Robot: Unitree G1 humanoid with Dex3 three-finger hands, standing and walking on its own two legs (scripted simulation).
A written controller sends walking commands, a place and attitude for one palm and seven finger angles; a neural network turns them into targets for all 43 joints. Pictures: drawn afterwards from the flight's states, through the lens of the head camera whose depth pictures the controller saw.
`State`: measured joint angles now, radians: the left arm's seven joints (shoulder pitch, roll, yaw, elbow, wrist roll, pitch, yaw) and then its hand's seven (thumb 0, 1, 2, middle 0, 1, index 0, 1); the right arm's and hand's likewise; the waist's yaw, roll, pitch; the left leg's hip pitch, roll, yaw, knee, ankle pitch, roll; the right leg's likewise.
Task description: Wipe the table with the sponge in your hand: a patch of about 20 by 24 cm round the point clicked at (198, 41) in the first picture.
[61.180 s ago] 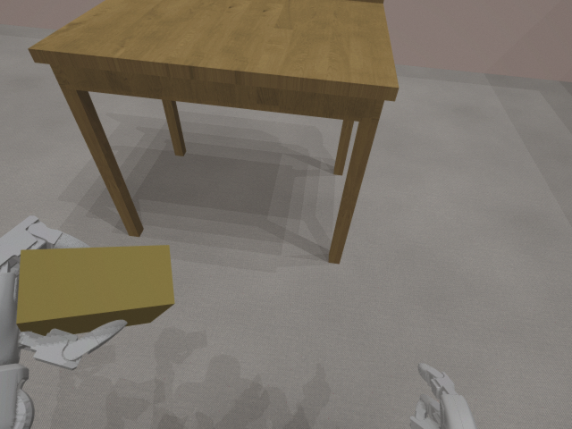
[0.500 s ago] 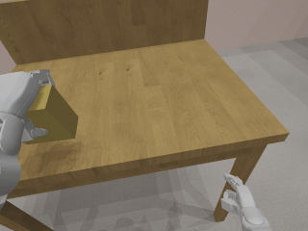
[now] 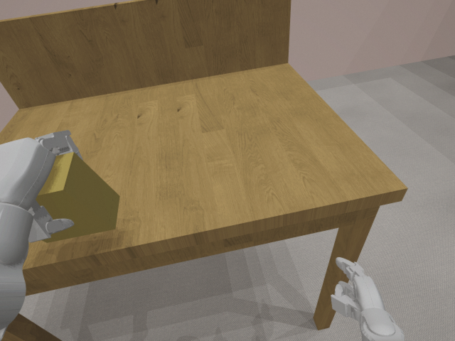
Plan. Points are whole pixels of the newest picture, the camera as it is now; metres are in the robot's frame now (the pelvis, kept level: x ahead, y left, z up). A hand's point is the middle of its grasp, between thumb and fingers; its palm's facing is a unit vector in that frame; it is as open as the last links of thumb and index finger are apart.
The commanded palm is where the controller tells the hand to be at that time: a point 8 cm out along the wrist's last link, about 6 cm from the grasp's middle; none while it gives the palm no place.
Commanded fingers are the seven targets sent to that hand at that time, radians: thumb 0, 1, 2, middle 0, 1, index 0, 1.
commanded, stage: bring the sponge back beside the body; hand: left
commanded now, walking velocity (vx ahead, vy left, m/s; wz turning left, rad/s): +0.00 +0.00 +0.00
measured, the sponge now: (68, 207) +0.21 +0.29 +0.18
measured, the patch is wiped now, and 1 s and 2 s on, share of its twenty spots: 1.00 1.00 1.00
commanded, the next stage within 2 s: step back with the hand held close in 0.30 s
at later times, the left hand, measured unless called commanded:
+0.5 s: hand (78, 192) +0.22 +0.26 +0.21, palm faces +0.33 -0.53 -0.78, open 10.1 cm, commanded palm +0.15 +0.29 +0.28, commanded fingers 0.00 0.10 1.30 -1.20 -1.60 -1.20 -1.60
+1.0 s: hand (83, 185) +0.21 +0.24 +0.24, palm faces +0.40 -0.79 -0.46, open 10.1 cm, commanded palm +0.14 +0.30 +0.28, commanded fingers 0.00 0.10 1.30 -1.20 -1.60 -1.20 -1.60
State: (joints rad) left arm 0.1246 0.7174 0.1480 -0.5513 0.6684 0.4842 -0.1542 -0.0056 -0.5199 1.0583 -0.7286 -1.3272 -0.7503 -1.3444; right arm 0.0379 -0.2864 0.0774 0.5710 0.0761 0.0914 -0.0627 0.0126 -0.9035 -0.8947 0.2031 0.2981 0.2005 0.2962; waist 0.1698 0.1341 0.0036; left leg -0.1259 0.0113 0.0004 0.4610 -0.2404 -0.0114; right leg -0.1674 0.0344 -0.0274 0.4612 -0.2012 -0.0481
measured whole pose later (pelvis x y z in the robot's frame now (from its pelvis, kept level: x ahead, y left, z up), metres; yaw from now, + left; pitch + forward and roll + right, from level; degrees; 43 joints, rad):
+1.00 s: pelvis -0.02 +0.02 -0.01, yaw +1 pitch +2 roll -2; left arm 0.36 0.48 0.48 -0.69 -0.08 -0.11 0.13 -0.01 -0.52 1.06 -0.73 -1.33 -0.75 -1.35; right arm 0.17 -0.23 0.01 0.59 0.04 0.08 -0.04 0.01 -0.90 -0.89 0.20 0.30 0.20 0.30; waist -0.06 0.05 0.01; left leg -0.39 0.01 -0.03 0.66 -0.31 0.01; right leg -0.40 0.04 -0.04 0.56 -0.20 -0.03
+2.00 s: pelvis -0.28 +0.02 -0.01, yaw -1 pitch +2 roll +1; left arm 0.47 0.49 0.44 -0.80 -0.07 -0.13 0.11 -0.01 -0.53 1.06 -0.73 -1.33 -0.75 -1.35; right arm 0.19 -0.22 -0.01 0.53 0.03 0.01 -0.05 0.01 -0.90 -0.89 0.21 0.30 0.20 0.30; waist -0.06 -0.03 0.00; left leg -0.31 0.05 0.03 0.69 -0.44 0.01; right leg -0.46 0.01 0.01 0.49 -0.09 -0.03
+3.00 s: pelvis -0.36 +0.02 -0.01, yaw +1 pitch -1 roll -1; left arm 0.24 0.50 0.52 -0.69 -0.07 -0.17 0.16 -0.01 -0.54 1.07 -0.74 -1.33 -0.76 -1.35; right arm 0.20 -0.24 -0.02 0.65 0.05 -0.05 -0.06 0.01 -0.90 -0.89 0.20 0.30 0.20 0.30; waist 0.01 0.03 0.05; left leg -0.30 0.07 0.00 0.58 -0.26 -0.04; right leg -0.19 0.06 -0.05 0.53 -0.32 -0.05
